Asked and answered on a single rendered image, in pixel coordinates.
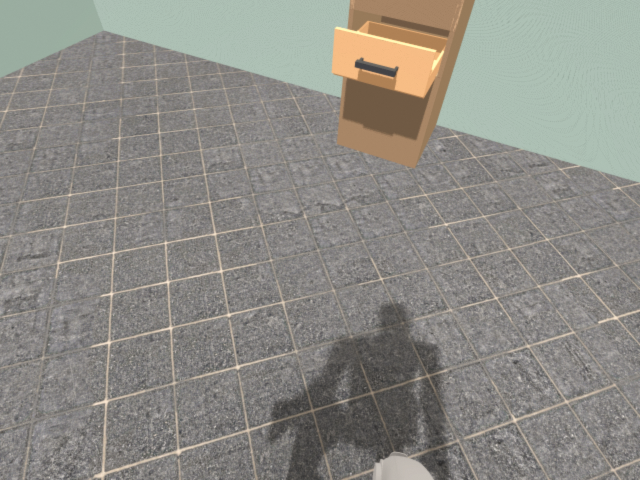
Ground cabinet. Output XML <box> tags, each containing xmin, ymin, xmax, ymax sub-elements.
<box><xmin>337</xmin><ymin>0</ymin><xmax>475</xmax><ymax>169</ymax></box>

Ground right robot thigh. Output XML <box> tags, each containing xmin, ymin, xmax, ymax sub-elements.
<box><xmin>373</xmin><ymin>456</ymin><xmax>434</xmax><ymax>480</ymax></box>

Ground drawer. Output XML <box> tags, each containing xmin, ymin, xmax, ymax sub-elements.
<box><xmin>332</xmin><ymin>21</ymin><xmax>447</xmax><ymax>99</ymax></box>

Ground handle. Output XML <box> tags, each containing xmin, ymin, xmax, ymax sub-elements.
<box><xmin>355</xmin><ymin>57</ymin><xmax>399</xmax><ymax>77</ymax></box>

